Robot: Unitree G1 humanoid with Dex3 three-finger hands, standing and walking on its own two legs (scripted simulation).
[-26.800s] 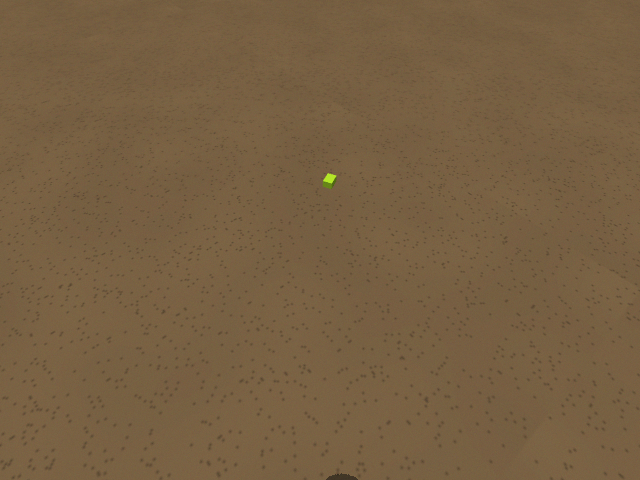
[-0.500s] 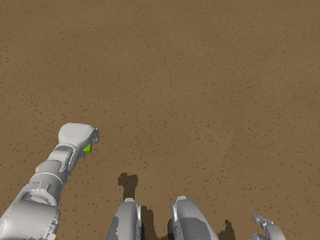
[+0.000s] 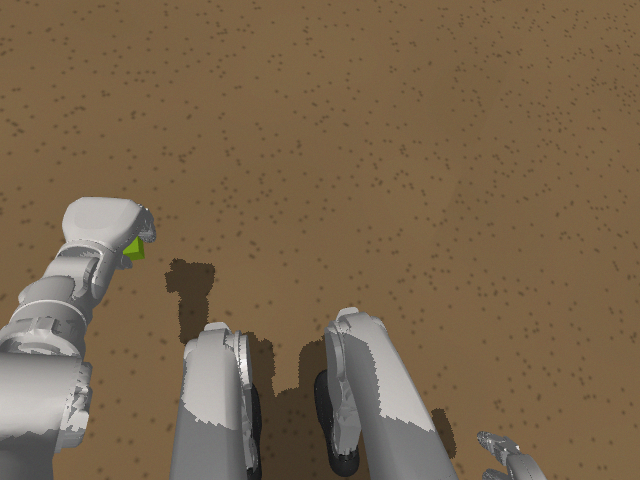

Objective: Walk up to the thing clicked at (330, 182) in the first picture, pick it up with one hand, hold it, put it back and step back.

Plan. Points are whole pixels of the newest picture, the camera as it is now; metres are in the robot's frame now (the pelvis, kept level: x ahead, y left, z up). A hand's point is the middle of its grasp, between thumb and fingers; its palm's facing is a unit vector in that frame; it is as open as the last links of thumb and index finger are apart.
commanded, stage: crouch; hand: left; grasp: from above
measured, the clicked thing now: (118, 244) +0.44 +0.25 -0.19
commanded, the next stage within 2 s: lower in 0.94 s
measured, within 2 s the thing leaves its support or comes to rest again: rests again in 1.92 s
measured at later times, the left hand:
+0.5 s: hand (137, 255) +0.44 +0.24 -0.26, palm faces -0.49 +0.02 -0.87, open 5.4 cm
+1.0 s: hand (143, 259) +0.45 +0.24 -0.31, palm faces -0.49 +0.03 -0.87, open 5.4 cm
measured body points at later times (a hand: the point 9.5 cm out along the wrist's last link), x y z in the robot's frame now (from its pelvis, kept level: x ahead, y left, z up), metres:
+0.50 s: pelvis +0.01 -0.01 -0.07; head +0.25 +0.05 +0.30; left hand +0.47 +0.24 -0.21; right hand +0.07 -0.28 -0.19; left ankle +0.08 +0.09 -0.44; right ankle +0.08 -0.11 -0.44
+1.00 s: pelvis +0.00 -0.01 -0.12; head +0.25 +0.05 +0.25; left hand +0.47 +0.24 -0.26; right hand +0.04 -0.28 -0.23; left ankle +0.08 +0.09 -0.44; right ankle +0.08 -0.11 -0.44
